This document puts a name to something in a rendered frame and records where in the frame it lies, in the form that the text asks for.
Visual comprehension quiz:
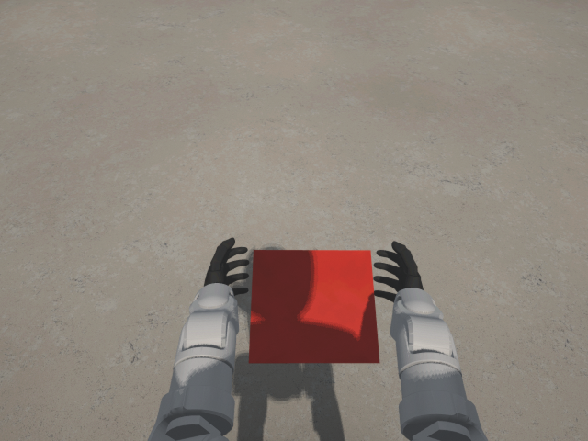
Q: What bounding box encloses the carton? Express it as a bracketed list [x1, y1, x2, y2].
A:
[249, 250, 379, 363]

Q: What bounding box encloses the left robot forearm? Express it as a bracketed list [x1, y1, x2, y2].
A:
[148, 283, 239, 441]

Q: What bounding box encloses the right robot hand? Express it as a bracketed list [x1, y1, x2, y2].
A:
[373, 241, 424, 303]

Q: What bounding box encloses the right robot forearm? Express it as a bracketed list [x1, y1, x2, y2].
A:
[390, 288, 488, 441]

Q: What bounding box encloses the left robot hand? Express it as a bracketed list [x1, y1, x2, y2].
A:
[204, 238, 249, 296]

